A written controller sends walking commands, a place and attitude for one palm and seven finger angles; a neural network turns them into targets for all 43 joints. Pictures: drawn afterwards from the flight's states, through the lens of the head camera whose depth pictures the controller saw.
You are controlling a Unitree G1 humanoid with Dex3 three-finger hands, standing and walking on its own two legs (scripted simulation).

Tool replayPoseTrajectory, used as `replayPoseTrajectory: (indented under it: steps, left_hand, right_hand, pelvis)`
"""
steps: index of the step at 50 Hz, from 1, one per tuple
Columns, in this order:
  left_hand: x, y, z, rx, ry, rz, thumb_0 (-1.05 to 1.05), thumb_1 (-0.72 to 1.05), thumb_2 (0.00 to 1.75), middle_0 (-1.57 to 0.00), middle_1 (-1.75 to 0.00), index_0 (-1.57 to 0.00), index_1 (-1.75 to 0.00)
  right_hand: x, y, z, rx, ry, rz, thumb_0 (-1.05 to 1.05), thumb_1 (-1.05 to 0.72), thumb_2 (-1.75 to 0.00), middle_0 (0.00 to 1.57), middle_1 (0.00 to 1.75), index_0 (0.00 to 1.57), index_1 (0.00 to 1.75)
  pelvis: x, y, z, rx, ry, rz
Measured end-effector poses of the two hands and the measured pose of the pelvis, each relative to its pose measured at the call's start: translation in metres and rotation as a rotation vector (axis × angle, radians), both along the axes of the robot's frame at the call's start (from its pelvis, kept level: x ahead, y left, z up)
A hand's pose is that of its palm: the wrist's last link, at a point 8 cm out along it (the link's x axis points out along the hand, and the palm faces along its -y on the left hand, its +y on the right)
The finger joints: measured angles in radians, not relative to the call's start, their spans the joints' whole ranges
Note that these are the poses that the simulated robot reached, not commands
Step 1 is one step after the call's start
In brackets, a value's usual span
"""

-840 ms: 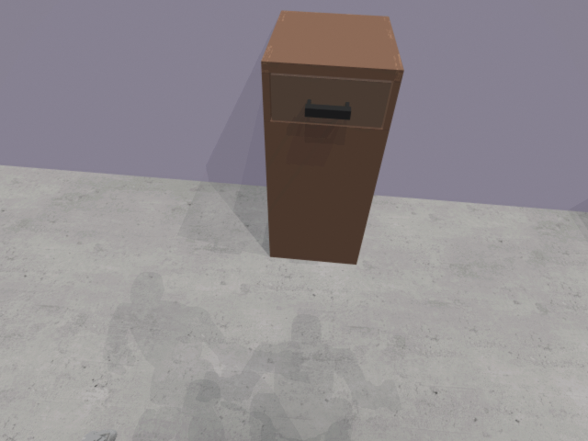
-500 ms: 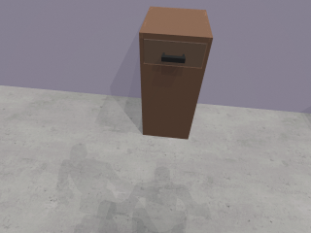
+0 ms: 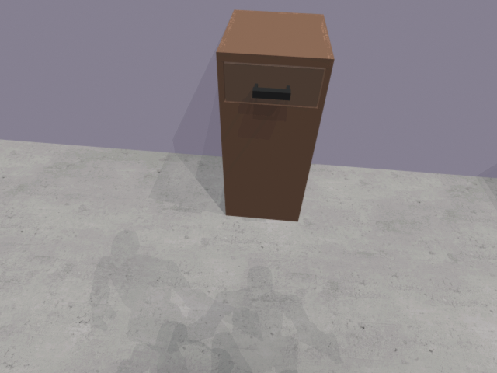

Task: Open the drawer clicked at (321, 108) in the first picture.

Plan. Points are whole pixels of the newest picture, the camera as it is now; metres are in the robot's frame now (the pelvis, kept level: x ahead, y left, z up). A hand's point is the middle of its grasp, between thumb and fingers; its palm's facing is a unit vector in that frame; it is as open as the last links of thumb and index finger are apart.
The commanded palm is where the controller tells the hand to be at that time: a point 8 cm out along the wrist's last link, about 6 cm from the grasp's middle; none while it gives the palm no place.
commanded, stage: look at it before walking up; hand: left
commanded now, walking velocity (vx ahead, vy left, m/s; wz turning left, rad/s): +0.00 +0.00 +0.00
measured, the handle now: (271, 90) +0.98 -0.02 -0.03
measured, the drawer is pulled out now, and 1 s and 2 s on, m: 0.00 0.00 0.00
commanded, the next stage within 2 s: walk to a spot facing it in 0.60 s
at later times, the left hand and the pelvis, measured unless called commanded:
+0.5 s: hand out of the picture +0.07 +0.24 -0.16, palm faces -0.02 -0.95 -0.33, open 7.4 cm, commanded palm none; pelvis +0.01 +0.00 +0.00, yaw +0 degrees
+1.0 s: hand out of the picture +0.07 +0.21 -0.17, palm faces -0.09 -0.95 -0.29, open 7.4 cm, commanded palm none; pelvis +0.00 -0.01 -0.01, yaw -6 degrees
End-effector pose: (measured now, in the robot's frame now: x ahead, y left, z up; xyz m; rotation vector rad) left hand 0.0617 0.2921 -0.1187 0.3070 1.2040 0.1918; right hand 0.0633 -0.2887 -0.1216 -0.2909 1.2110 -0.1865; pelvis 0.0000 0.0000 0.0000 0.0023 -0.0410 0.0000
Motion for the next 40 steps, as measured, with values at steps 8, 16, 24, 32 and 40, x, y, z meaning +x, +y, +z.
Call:
replayPoseTrajectory:
  steps: [8, 16, 24, 32, 40]
  left_hand:
    - [0.009, -0.002, 0.002, -0.002, -0.023, -0.009, 0.01, 0.9, 0.9, -0.21, -0.3, -0.2, -0.29]
    - [0.007, -0.003, 0.0, -0.006, -0.006, -0.004, 0.01, 0.9, 0.9, -0.21, -0.3, -0.2, -0.3]
    - [0.001, -0.003, -0.002, -0.008, 0.023, 0.006, 0.01, 0.9, 0.9, -0.21, -0.3, -0.2, -0.3]
    - [0.002, -0.003, -0.001, -0.005, 0.032, 0.011, 0.01, 0.9, 0.9, -0.21, -0.3, -0.2, -0.3]
    - [0.008, -0.003, 0.001, 0.002, 0.022, 0.009, 0.01, 0.9, 0.9, -0.21, -0.3, -0.2, -0.29]
  right_hand:
    - [0.01, 0.0, 0.003, 0.001, -0.025, 0.009, 0.0, -0.91, -0.9, 0.21, 0.3, 0.2, 0.3]
    - [0.011, -0.003, 0.004, -0.006, -0.011, 0.012, 0.0, -0.91, -0.9, 0.21, 0.3, 0.2, 0.3]
    - [0.011, -0.004, 0.004, -0.011, 0.007, 0.012, 0.0, -0.91, -0.9, 0.21, 0.3, 0.2, 0.3]
    - [0.017, -0.003, 0.003, -0.007, 0.006, 0.016, 0.0, -0.91, -0.9, 0.21, 0.3, 0.2, 0.3]
    - [0.024, -0.003, 0.003, -0.004, -0.018, 0.012, 0.0, -0.91, -0.9, 0.21, 0.3, 0.2, 0.3]
  pelvis:
    - [0.0, -0.001, 0.001, 0.001, 0.001, -0.002]
    - [0.003, -0.002, 0.001, 0.0, 0.007, 0.0]
    - [0.006, -0.002, 0.002, -0.001, 0.009, 0.001]
    - [0.009, -0.003, 0.002, 0.0, 0.01, 0.002]
    - [0.012, -0.004, 0.002, 0.001, 0.008, -0.015]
